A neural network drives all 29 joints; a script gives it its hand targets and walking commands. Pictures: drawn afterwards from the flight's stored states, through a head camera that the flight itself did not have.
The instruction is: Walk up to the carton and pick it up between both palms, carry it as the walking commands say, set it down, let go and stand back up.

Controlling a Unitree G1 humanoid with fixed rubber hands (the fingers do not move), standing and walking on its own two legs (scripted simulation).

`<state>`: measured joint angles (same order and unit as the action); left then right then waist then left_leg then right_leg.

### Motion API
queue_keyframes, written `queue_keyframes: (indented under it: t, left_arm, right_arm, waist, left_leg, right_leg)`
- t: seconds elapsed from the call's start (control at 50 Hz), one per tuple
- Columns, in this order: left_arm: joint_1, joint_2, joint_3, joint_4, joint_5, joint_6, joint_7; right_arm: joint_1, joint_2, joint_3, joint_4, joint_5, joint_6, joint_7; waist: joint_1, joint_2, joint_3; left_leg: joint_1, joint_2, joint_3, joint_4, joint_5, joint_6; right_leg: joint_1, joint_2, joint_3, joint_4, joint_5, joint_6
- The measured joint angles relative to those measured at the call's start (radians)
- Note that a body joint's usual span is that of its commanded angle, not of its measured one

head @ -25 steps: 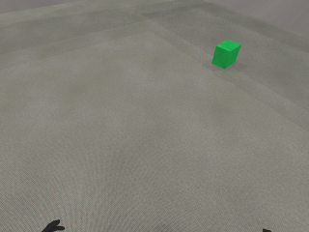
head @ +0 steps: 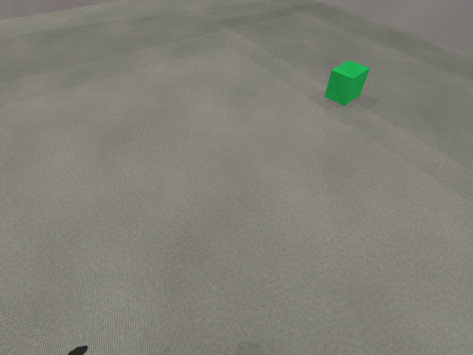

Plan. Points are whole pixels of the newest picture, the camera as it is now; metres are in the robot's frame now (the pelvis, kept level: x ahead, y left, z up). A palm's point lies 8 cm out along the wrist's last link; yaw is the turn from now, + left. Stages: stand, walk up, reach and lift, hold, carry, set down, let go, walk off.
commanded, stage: walk up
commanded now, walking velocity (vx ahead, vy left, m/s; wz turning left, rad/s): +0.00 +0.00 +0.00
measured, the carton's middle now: (346, 82) +2.22 -0.79 -0.67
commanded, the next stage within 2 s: none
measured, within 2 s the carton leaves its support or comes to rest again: neither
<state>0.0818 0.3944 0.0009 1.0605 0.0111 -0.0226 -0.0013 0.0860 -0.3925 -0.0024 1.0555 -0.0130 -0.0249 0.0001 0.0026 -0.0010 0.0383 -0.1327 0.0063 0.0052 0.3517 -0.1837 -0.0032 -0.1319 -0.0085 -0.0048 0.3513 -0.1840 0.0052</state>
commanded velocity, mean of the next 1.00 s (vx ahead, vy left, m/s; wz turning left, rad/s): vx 0.00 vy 0.00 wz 0.00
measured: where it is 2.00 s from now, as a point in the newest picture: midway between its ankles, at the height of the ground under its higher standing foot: (319, 217)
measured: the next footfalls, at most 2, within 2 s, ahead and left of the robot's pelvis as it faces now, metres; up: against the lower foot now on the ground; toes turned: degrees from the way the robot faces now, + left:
right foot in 0.40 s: +0.18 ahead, -0.24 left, +0.00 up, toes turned -18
left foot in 0.84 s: +0.52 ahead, -0.08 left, +0.00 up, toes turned -8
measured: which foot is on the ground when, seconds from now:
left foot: down 0.00-0.40, up 0.42-0.82, down 0.84-1.00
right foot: down 0.00-0.10, up 0.12-0.38, down 0.40-0.86, up 0.88-1.00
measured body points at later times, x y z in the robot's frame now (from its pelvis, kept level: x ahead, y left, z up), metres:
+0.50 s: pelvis +0.11 -0.11 -0.02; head +0.09 -0.13 +0.43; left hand +0.31 +0.21 -0.07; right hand +0.15 -0.49 -0.11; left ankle +0.06 +0.07 -0.68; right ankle +0.14 -0.23 -0.75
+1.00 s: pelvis +0.40 -0.15 -0.02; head +0.41 -0.14 +0.43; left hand +0.59 +0.13 -0.12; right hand +0.42 -0.52 -0.07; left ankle +0.48 -0.07 -0.75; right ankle +0.30 -0.27 -0.68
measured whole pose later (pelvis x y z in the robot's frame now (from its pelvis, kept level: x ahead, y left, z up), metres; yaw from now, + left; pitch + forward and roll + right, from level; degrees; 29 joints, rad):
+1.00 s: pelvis +0.40 -0.15 -0.02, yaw -19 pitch +0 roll +1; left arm 0.29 0.49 0.04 0.81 0.00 -0.10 -0.08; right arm 0.20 -0.47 -0.07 0.76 0.00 -0.12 0.06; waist 0.00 -0.07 0.02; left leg -0.31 0.03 0.20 0.51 -0.20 0.05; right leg -0.43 -0.06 0.04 1.10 -0.30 -0.03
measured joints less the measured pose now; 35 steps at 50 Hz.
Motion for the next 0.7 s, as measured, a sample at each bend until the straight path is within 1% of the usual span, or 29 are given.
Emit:
queue_keyframes:
  t: [0.06,0.08,0.12,0.14,0.18,0.22,0.26,0.3,0.34,0.38,0.4,0.42,0.44,0.46,0.48,0.5,0.54,0.62,0.7]
  left_arm:
    - [0.0,0.0,0.001,0.001,0.0,0.001,0.0]
    - [0.012,0.001,0.012,-0.017,0.006,0.002,-0.014]
    - [0.048,0.016,0.036,-0.063,0.02,0.002,-0.053]
    - [0.058,0.025,0.045,-0.081,0.026,0.003,-0.068]
    - [0.063,0.05,0.061,-0.109,0.03,0.0,-0.093]
    - [0.06,0.075,0.079,-0.13,0.029,-0.003,-0.12]
    - [0.056,0.096,0.095,-0.143,0.024,-0.001,-0.144]
    - [0.048,0.111,0.104,-0.153,0.018,0.002,-0.161]
    - [0.039,0.121,0.106,-0.16,0.011,0.0,-0.168]
    - [0.033,0.131,0.106,-0.168,0.004,-0.008,-0.165]
    - [0.031,0.139,0.106,-0.174,0.002,-0.017,-0.158]
    - [0.031,0.141,0.11,-0.182,0.005,-0.028,-0.146]
    - [0.039,0.134,0.111,-0.19,0.006,-0.038,-0.132]
    - [0.055,0.122,0.108,-0.195,0.003,-0.045,-0.121]
    - [0.076,0.109,0.102,-0.197,-0.001,-0.05,-0.113]
    - [0.099,0.096,0.096,-0.196,-0.005,-0.054,-0.105]
    - [0.143,0.077,0.086,-0.196,-0.01,-0.062,-0.094]
    - [0.224,0.07,0.081,-0.208,-0.007,-0.074,-0.087]
    - [0.283,0.085,0.085,-0.221,-0.003,-0.08,-0.085]
  right_arm:
    - [-0.001,0.0,0.0,0.001,0.0,0.001,0.0]
    - [0.006,-0.001,-0.011,-0.013,-0.006,-0.006,0.008]
    - [0.029,-0.015,-0.042,-0.056,-0.018,-0.033,0.023]
    - [0.04,-0.027,-0.058,-0.079,-0.021,-0.048,0.026]
    - [0.063,-0.055,-0.08,-0.113,-0.021,-0.069,0.026]
    - [0.083,-0.089,-0.092,-0.131,-0.022,-0.079,0.029]
    - [0.097,-0.127,-0.1,-0.138,-0.025,-0.083,0.037]
    - [0.105,-0.16,-0.107,-0.136,-0.032,-0.083,0.044]
    - [0.109,-0.186,-0.111,-0.131,-0.036,-0.078,0.049]
    - [0.113,-0.201,-0.11,-0.129,-0.035,-0.069,0.053]
    - [0.116,-0.207,-0.108,-0.132,-0.036,-0.063,0.055]
    - [0.117,-0.206,-0.104,-0.134,-0.032,-0.056,0.057]
    - [0.114,-0.201,-0.095,-0.137,-0.024,-0.05,0.058]
    - [0.109,-0.193,-0.085,-0.141,-0.012,-0.045,0.06]
    - [0.105,-0.183,-0.075,-0.146,-0.003,-0.044,0.064]
    - [0.103,-0.173,-0.068,-0.154,0.001,-0.045,0.069]
    - [0.105,-0.151,-0.059,-0.169,-0.004,-0.048,0.078]
    - [0.112,-0.117,-0.057,-0.19,-0.013,-0.038,0.102]
    - [0.094,-0.097,-0.062,-0.209,-0.011,-0.03,0.117]
  waist:
    - [0.0,0.0,0.0]
    - [0.005,-0.001,-0.008]
    - [0.015,-0.009,-0.033]
    - [0.015,-0.009,-0.043]
    - [0.008,-0.012,-0.055]
    - [-0.001,-0.013,-0.061]
    - [-0.01,-0.006,-0.067]
    - [-0.016,0.006,-0.076]
    - [-0.021,0.019,-0.088]
    - [-0.025,0.028,-0.099]
    - [-0.026,0.034,-0.101]
    - [-0.019,0.038,-0.097]
    - [-0.011,0.043,-0.093]
    - [-0.006,0.052,-0.088]
    - [-0.004,0.062,-0.084]
    - [0.0,0.071,-0.083]
    - [0.011,0.082,-0.083]
    - [0.034,0.078,-0.073]
    - [0.048,0.061,-0.053]
  left_leg:
    - [0.002,0.0,0.0,-0.002,0.0,0.0]
    - [-0.007,0.0,0.007,0.014,-0.03,0.008]
    - [-0.023,0.001,0.037,0.045,-0.109,0.035]
    - [-0.026,0.006,0.051,0.045,-0.112,0.043]
    - [-0.019,0.018,0.077,0.026,-0.091,0.048]
    - [0.007,0.032,0.099,-0.004,-0.071,0.044]
    - [0.04,0.051,0.12,-0.024,-0.065,0.033]
    - [0.071,0.073,0.139,-0.029,-0.086,0.021]
    - [0.098,0.099,0.156,-0.017,-0.12,0.009]
    - [0.107,0.131,0.168,0.037,-0.178,0.008]
    - [0.091,0.154,0.165,0.109,-0.228,0.024]
    - [0.042,0.171,0.144,0.246,-0.269,0.039]
    - [-0.026,0.161,0.093,0.409,-0.284,0.043]
    - [-0.092,0.142,0.048,0.543,-0.267,0.046]
    - [-0.15,0.125,0.021,0.632,-0.232,0.048]
    - [-0.2,0.114,0.01,0.676,-0.195,0.045]
    - [-0.283,0.104,0.007,0.679,-0.136,0.027]
    - [-0.391,0.106,0.026,0.542,-0.061,-0.007]
    - [-0.439,0.11,0.035,0.387,0.022,-0.011]
  right_leg:
    - [0.002,0.0,0.0,-0.003,0.0,0.0]
    - [-0.015,0.001,0.006,0.025,-0.037,-0.006]
    - [-0.093,-0.004,0.015,0.165,-0.173,-0.022]
    - [-0.153,-0.008,0.01,0.274,-0.196,-0.022]
    - [-0.27,-0.026,0.008,0.454,-0.179,-0.016]
    - [-0.347,-0.06,0.002,0.517,-0.142,-0.004]
    - [-0.38,-0.091,-0.006,0.486,-0.113,0.008]
    - [-0.378,-0.112,-0.019,0.41,-0.101,0.012]
    - [-0.353,-0.118,-0.04,0.332,-0.095,0.006]
    - [-0.302,-0.108,-0.072,0.253,-0.088,-0.005]
    - [-0.272,-0.093,-0.085,0.216,-0.077,-0.011]
    - [-0.273,-0.077,-0.09,0.227,-0.015,-0.015]
    - [-0.28,-0.063,-0.091,0.255,-0.003,-0.019]
    - [-0.268,-0.051,-0.095,0.261,-0.017,-0.026]
    - [-0.242,-0.04,-0.1,0.244,-0.034,-0.032]
    - [-0.211,-0.029,-0.104,0.212,-0.042,-0.037]
    - [-0.146,-0.01,-0.109,0.137,-0.033,-0.042]
    - [-0.042,0.019,-0.104,0.045,-0.044,-0.054]
    - [0.049,0.039,-0.09,0.003,-0.087,-0.052]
